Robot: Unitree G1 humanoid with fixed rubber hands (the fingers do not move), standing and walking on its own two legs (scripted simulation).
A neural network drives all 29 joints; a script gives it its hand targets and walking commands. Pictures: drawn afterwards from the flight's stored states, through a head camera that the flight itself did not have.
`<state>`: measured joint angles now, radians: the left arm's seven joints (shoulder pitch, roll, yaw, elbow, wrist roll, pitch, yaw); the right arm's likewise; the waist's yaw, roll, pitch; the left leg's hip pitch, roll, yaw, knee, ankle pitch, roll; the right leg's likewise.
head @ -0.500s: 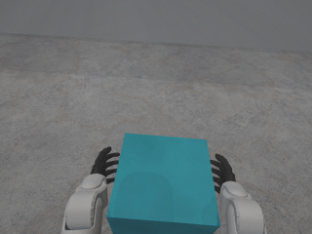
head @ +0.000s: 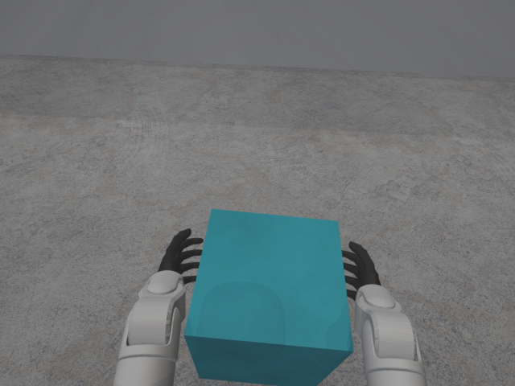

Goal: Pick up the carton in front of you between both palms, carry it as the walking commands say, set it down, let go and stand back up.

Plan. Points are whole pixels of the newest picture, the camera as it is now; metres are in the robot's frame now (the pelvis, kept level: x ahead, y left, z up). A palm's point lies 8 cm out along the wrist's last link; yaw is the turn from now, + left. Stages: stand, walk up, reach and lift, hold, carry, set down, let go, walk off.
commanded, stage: carry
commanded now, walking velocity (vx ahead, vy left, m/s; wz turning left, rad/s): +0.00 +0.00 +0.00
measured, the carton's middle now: (265, 303) +0.29 +0.00 -0.04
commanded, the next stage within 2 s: hold in 0.70 s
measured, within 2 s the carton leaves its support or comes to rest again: neither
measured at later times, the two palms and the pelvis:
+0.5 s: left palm (168, 285) +0.27 +0.15 +0.05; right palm (368, 298) +0.27 -0.15 +0.04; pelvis -0.02 +0.00 +0.00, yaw +0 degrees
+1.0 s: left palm (149, 308) +0.23 +0.17 +0.05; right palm (355, 300) +0.26 -0.13 +0.04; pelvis -0.04 -0.02 +0.01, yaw +7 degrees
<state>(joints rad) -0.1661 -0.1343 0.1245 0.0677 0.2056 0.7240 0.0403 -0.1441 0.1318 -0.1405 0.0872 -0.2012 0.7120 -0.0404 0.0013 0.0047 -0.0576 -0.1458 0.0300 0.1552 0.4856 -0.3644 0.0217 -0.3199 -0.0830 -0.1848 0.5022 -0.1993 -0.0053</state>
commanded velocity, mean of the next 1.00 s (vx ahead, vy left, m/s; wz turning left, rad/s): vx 0.00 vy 0.00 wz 0.00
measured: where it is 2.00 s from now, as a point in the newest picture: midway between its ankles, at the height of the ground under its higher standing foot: outside the picture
